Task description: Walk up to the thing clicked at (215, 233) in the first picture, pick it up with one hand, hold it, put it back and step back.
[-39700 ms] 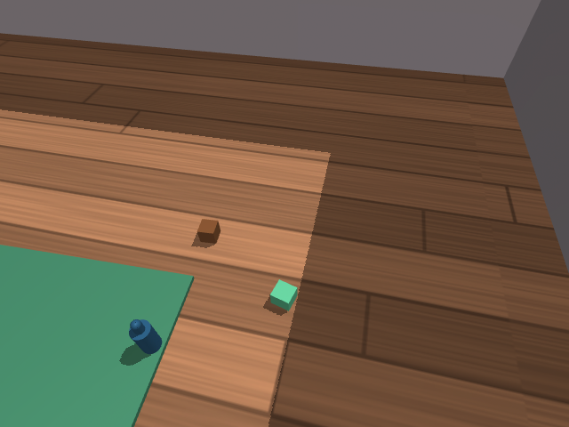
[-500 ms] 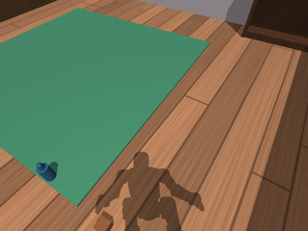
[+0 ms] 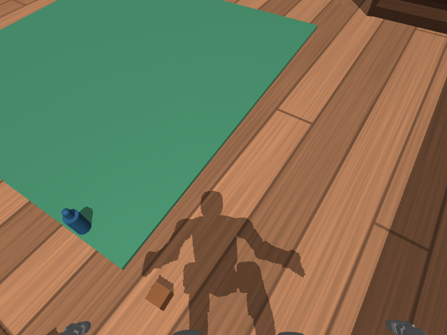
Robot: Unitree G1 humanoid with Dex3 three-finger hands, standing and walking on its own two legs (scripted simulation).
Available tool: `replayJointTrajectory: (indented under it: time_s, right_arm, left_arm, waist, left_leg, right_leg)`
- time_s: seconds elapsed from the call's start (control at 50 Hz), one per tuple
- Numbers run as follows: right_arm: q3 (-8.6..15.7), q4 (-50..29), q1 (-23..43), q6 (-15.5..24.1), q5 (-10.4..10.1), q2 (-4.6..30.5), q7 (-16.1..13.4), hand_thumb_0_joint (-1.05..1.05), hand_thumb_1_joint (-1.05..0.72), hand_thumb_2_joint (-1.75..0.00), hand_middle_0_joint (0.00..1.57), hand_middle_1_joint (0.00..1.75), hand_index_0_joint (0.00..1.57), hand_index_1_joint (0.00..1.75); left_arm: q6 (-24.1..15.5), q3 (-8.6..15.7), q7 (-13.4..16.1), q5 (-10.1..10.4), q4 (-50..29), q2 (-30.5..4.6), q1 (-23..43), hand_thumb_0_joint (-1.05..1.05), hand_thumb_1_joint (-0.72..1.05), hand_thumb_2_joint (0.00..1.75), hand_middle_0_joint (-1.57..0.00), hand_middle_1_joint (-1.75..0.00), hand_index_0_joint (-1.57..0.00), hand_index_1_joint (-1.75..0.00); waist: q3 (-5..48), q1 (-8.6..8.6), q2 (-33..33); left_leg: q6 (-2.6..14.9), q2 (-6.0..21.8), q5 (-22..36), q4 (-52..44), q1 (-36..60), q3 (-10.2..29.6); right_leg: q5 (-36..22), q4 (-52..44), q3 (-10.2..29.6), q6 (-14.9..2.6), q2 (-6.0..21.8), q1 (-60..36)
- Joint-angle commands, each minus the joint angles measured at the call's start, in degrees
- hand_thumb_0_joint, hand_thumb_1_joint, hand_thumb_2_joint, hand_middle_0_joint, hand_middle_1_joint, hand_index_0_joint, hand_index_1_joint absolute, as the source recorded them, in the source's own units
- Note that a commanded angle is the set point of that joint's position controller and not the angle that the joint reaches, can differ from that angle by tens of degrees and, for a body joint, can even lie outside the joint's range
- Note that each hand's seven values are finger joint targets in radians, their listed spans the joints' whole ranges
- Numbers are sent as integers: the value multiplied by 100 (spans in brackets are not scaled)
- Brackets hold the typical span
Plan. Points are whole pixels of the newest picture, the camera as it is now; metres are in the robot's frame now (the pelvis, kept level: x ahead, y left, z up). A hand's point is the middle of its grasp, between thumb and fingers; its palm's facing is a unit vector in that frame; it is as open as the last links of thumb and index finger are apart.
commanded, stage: walk up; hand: left
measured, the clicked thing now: (159, 296) +0.31 +0.31 -0.74
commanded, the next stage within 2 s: none
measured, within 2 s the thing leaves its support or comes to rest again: neither
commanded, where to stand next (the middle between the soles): -0.02 +0.02 m, yaw -1 degrees
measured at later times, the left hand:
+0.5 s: hand out of the picture +0.03 +0.34 -0.17, palm faces -0.06 -0.94 -0.33, open 7.4 cm
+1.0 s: hand out of the picture +0.05 +0.26 -0.15, palm faces -0.04 -0.95 -0.31, open 7.4 cm
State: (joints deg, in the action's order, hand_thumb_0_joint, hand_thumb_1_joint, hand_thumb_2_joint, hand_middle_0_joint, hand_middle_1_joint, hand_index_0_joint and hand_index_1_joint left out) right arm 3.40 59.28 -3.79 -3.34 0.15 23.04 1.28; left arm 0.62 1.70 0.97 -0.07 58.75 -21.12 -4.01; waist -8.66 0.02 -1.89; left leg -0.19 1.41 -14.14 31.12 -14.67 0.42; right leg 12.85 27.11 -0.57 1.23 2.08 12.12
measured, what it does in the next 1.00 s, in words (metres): steps on the spot: left foot, then right foot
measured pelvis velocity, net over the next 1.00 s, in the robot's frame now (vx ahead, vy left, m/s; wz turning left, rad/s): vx -0.06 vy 0.03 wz -0.04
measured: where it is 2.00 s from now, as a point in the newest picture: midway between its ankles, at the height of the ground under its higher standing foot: outside the picture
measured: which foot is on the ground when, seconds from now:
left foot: up 0.00-0.18, down 0.20-1.00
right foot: down 0.00-0.20, up 0.22-0.68, down 0.70-1.00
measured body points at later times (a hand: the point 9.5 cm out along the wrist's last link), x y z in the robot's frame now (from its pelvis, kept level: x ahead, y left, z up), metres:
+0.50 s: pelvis -0.05 +0.08 +0.00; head -0.01 +0.11 +0.45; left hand +0.03 +0.39 -0.15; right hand +0.01 -0.22 -0.11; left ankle -0.06 +0.17 -0.74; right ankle -0.06 -0.06 -0.70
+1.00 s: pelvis -0.06 +0.03 +0.00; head -0.05 +0.02 +0.45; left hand +0.05 +0.31 -0.12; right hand -0.03 -0.29 -0.13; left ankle -0.07 +0.15 -0.74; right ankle -0.06 -0.08 -0.74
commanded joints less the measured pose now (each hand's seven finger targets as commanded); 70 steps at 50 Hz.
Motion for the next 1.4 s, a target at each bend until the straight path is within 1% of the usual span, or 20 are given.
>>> replayJointTrajectory:
  time_s: [0.0,0.1,0.14,0.16,0.18,0.2,0.22,0.24,0.28,0.36,0.6,0.68,0.7,0.74,0.78,0.9,0.96,1.0,1.04,1.38]
  right_arm:
    - [324,-745,-180,-154,85,964,16,0,-90,-90,20,30,20,30]
    - [440,-886,-771,-54,75,965,58,0,-90,-90,20,30,20,30]
    - [425,-764,-993,84,118,851,7,0,-90,-90,20,30,20,30]
    - [456,-686,-1077,172,166,902,-38,0,-90,-90,20,30,20,30]
    - [516,-771,-913,277,277,1355,-80,0,-90,-90,20,30,20,30]
    - [562,-885,-807,333,303,1706,-129,0,-90,-90,20,30,20,30]
    - [537,-916,-687,365,178,1957,-144,0,-90,-90,20,30,20,30]
    - [503,-942,-369,398,156,1782,-161,0,-90,-90,20,30,20,30]
    - [356,-1004,-10,470,210,1270,-240,0,-90,-90,20,30,20,30]
    - [418,-684,-1123,578,78,1288,-349,0,-90,-90,20,30,20,30]
    - [358,-1079,-563,699,158,1329,-369,0,-90,-90,20,30,20,30]
    - [186,-1089,-300,573,86,1089,-256,0,-90,-90,20,30,20,30]
    - [120,-1089,-398,552,28,919,-237,0,-90,-90,20,30,20,30]
    - [100,-934,-624,489,21,880,-243,0,-90,-90,20,30,20,30]
    - [135,-697,-921,506,30,1005,-196,0,-90,-90,20,30,20,30]
    - [3,-483,-1137,648,77,817,-228,0,-90,-90,20,30,20,30]
    - [101,-487,-859,745,136,1210,-264,0,-90,-90,20,30,20,30]
    - [43,-493,-491,712,80,1173,-223,0,-90,-90,20,30,20,30]
    - [6,-446,-596,697,77,1020,-232,0,-90,-90,20,30,20,30]
    - [-19,-269,-198,625,72,948,-232,0,-90,-90,20,30,20,30]
  left_arm:
    - [-85,522,167,-223,-626,-1909,-117,0,90,90,-20,-30,-20,-30]
    - [-74,506,162,-274,-992,-1664,159,0,90,90,-20,-30,-20,-30]
    - [-5,441,114,-171,-1055,-1576,181,0,90,90,-20,-30,-20,-30]
    - [62,341,85,-96,-1052,-1342,144,0,90,90,-20,-30,-20,-30]
    - [96,235,82,-31,-1123,-811,-26,0,90,90,-20,-30,-20,-30]
    - [161,246,131,-55,-1032,-904,-208,0,90,90,-20,-30,-20,-30]
    - [183,300,185,-39,-910,-1154,-70,0,90,90,-20,-30,-20,-30]
    - [167,337,176,-51,-831,-1385,109,0,90,90,-20,-30,-20,-30]
    - [155,359,79,40,-646,-1326,-263,0,90,90,-20,-30,-20,-30]
    - [173,339,7,-69,-786,-1243,2,0,90,90,-20,-30,-20,-30]
    - [185,366,-241,-159,-700,-1118,-387,0,90,90,-20,-30,-20,-30]
    - [21,389,-231,-163,-440,-1028,-782,0,90,90,-20,-30,-20,-30]
    - [-44,445,-198,-215,-457,-1294,-737,0,90,90,-20,-30,-20,-30]
    - [-98,473,-179,-177,-665,-1691,-138,0,90,90,-20,-30,-20,-30]
    - [-49,413,-206,-183,-808,-1473,253,0,90,90,-20,-30,-20,-30]
    - [-115,359,-189,-108,-727,-1317,92,0,90,90,-20,-30,-20,-30]
    - [-139,272,-168,29,-664,-940,67,0,90,90,-20,-30,-20,-30]
    - [-175,290,-147,-9,-490,-1126,-12,0,90,90,-20,-30,-20,-30]
    - [-213,291,-133,-45,-434,-1137,82,0,90,90,-20,-30,-20,-30]
    - [-200,216,-98,-23,11,-1041,216,0,90,90,-20,-30,-20,-30]
  waist:
    - [945,-147,1362]
    - [1089,93,1337]
    - [1268,200,1068]
    - [1367,284,473]
    - [1253,97,-972]
    - [1240,7,-775]
    - [1330,216,-1021]
    - [938,120,-755]
    - [836,-194,-594]
    - [1036,260,-534]
    - [564,59,-375]
    - [653,-224,-130]
    - [683,-180,557]
    - [473,-60,1085]
    - [145,116,1101]
    - [801,127,1059]
    - [1271,-21,220]
    - [1067,-146,222]
    - [1086,-33,48]
    - [919,-16,243]
  left_leg:
    - [167,-116,-1902,2586,-417,502]
    - [170,-22,-1532,1283,-349,385]
    - [131,-156,-359,-511,158,15]
    - [100,12,466,-1383,741,246]
    - [227,1000,1904,-1519,1148,1893]
    - [361,1444,2764,-1178,1242,2235]
    - [1019,1956,1768,-1330,337,3008]
    - [1153,1781,1363,-1371,3,2768]
    - [822,1073,2589,-802,997,1285]
    - [405,1211,3833,-638,2213,1413]
    - [1041,1536,635,-1317,499,1145]
    - [463,802,-133,-640,-391,416]
    - [208,405,-338,-43,-679,89]
    - [-5,-84,-1727,925,-149,18]
    - [54,-52,-1497,727,400,116]
    - [72,-17,-148,-1104,612,113]
    - [365,809,1423,-1360,1168,1114]
    - [384,659,1050,-1029,708,756]
    - [236,481,1408,-1017,737,428]
    - [232,546,1384,-1306,1026,446]
  right_leg:
    - [-2423,-657,1748,-1840,2218,151]
    - [-2143,179,948,-1222,1466,-42]
    - [-1973,937,658,-970,1128,-212]
    - [-1165,1700,332,-698,703,133]
    - [1427,2566,211,-344,-221,1187]
    - [2084,2854,726,-263,-518,1672]
    - [2360,2851,1222,-233,-334,989]
    - [2090,3019,1377,-239,-258,856]
    - [1386,2950,1347,-257,-361,1415]
    - [1230,2349,1016,-167,-405,1600]
    - [1157,1170,613,-224,-6,324]
    - [135,-672,567,-407,-178,-1125]
    - [-102,-993,1466,-569,386,-1281]
    - [1695,-1608,2724,-1333,1504,225]
    - [2397,-1659,2224,-1180,1209,976]
    - [-341,-857,1455,-840,929,-204]
    - [-1022,-253,701,-322,234,-237]
    - [-314,-826,827,-370,303,-639]
    - [-1234,-701,876,-486,419,-820]
    - [-1353,-921,741,-387,373,-656]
